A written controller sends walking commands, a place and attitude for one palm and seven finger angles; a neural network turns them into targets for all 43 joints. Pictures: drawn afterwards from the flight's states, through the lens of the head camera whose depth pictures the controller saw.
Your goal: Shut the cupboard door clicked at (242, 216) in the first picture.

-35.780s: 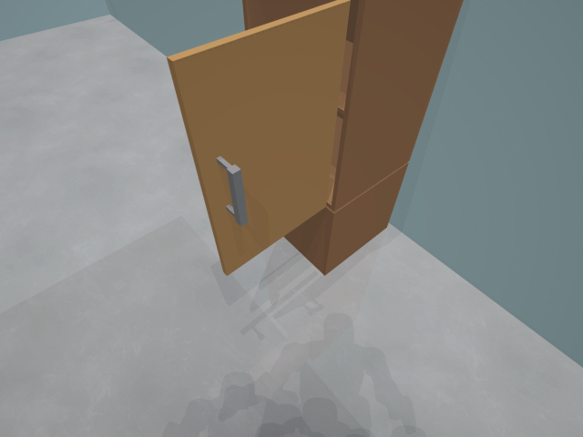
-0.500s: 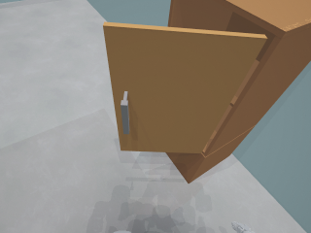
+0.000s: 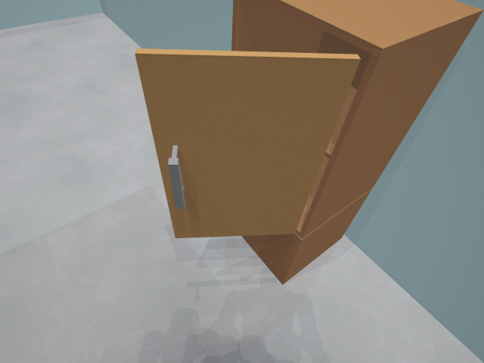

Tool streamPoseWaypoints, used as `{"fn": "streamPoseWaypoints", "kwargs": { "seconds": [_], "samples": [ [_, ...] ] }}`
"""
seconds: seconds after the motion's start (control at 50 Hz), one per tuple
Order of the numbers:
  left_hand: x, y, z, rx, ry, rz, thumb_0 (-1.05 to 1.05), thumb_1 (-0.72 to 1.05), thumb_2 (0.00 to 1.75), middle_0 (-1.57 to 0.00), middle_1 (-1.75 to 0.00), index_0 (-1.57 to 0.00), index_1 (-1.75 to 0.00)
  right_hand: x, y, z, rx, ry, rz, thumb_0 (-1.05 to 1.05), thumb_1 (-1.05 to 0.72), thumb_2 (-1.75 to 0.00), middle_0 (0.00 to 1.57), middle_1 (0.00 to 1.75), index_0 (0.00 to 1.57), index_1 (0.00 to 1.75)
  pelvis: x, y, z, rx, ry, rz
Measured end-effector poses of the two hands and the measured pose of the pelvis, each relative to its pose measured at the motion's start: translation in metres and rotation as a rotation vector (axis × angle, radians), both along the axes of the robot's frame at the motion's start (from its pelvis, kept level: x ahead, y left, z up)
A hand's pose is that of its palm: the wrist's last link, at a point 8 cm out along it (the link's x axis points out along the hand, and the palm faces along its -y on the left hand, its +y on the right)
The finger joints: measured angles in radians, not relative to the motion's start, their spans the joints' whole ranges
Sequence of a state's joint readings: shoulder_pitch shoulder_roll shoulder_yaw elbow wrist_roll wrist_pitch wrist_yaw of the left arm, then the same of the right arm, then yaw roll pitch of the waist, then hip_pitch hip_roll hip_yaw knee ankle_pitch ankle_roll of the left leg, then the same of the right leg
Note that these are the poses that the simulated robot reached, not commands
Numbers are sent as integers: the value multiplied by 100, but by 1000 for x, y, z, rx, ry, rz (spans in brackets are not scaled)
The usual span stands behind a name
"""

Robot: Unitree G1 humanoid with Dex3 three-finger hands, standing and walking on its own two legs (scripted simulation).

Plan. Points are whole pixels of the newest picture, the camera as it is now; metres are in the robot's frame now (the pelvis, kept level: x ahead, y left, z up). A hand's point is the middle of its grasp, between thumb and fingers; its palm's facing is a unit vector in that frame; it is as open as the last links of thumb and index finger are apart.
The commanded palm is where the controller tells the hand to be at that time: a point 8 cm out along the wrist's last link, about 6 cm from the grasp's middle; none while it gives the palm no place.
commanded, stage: come to a stop and stand still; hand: left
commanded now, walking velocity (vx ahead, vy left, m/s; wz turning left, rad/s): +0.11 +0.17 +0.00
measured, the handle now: (177, 178) +0.50 +0.16 -0.03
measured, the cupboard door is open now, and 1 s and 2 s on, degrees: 57 57 57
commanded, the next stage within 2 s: look again from close up in 0.22 s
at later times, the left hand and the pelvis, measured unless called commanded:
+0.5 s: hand out of the picture +0.02 +0.20 -0.19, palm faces +0.03 -0.98 -0.21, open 7.3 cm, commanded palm none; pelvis +0.01 +0.02 -0.01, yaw +1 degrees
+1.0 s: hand out of the picture -0.02 +0.27 -0.17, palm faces +0.00 -0.95 -0.31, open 7.4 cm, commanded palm none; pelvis -0.05 +0.04 -0.01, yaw +0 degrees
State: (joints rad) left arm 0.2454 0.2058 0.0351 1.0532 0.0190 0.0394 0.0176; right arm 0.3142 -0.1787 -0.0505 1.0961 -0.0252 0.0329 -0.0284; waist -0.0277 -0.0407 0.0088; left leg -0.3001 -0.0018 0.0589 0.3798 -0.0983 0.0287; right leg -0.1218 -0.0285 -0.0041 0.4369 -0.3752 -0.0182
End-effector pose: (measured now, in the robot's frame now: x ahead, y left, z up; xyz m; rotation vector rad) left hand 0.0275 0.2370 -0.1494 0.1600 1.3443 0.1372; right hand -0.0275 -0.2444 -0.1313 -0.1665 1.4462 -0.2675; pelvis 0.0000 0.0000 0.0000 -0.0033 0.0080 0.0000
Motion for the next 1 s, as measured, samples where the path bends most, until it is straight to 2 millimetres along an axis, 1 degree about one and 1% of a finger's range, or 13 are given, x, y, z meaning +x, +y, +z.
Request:
{"fn": "streamPoseWaypoints", "kwargs": {
  "seconds": [0.06,0.12,0.2,0.26,0.36,0.46,0.56,0.64,0.7,0.76,0.84,0.92,1.0],
  "samples": [
    [-10,-18,3,0,2,2,0,91,90,-20,-30,-20,-30,-18,-6,-8,32,39,-13,0,-91,-90,20,30,20,29,-3,-8,-1,12,-12,2],
    [-20,-30,7,-9,16,9,0,92,90,-20,-30,-20,-30,-25,-5,-9,60,48,-8,0,-91,-90,20,30,20,29,1,-12,2,12,-18,-9],
    [-30,-38,3,-27,44,28,0,92,90,-20,-30,-20,-30,-23,1,-13,74,48,3,0,-91,-90,20,30,20,29,5,-11,-1,1,-17,-3],
    [-34,-36,-3,-38,66,56,0,92,90,-21,-30,-20,-30,-14,8,-15,70,56,23,0,-91,-90,20,30,20,29,8,-7,-4,-4,-17,11],
    [-35,-28,-8,-42,80,48,0,91,90,-21,-30,-20,-30,16,22,-13,70,0,64,0,-91,-90,20,30,20,29,8,0,-6,4,-15,12],
    [-25,-3,-10,2,28,25,0,91,90,-21,-30,-20,-30,64,24,-13,35,-140,94,1,-92,-90,20,30,20,30,8,11,-11,-8,5,14],
    [-9,25,-9,48,-47,15,0,91,90,-21,-30,-20,-30,108,24,-6,-1,-284,130,1,-92,-90,20,30,20,29,5,21,-15,-15,-13,6],
    [1,46,-2,81,-116,7,0,91,90,-20,-30,-20,-30,130,24,4,-19,-369,167,0,-92,-90,20,30,20,29,-4,27,-16,-19,-34,3],
    [4,59,4,101,-157,-5,0,91,90,-20,-30,-20,-30,137,24,12,-28,-410,191,0,-91,-90,20,30,20,30,-13,31,-14,-19,-44,2],
    [2,70,11,116,-178,-18,0,91,90,-20,-30,-20,-30,137,22,19,-36,-433,207,0,-91,-90,20,30,20,30,-22,33,-12,-18,-49,3],
    [-9,78,16,128,-173,-31,0,91,90,-20,-30,-20,-30,123,18,23,-42,-423,212,0,-91,-90,20,30,20,30,-33,35,-9,-14,-48,3],
    [-29,81,17,129,-135,-34,0,91,90,-20,-30,-20,-30,98,13,19,-44,-369,200,0,-91,-90,20,30,20,30,-42,36,-7,-12,-43,5],
    [-55,77,14,119,-72,-29,0,91,90,-20,-30,-20,-30,65,9,12,-41,-291,173,0,-91,-90,20,30,20,30,-48,35,-6,-12,-42,5]
  ]
}}
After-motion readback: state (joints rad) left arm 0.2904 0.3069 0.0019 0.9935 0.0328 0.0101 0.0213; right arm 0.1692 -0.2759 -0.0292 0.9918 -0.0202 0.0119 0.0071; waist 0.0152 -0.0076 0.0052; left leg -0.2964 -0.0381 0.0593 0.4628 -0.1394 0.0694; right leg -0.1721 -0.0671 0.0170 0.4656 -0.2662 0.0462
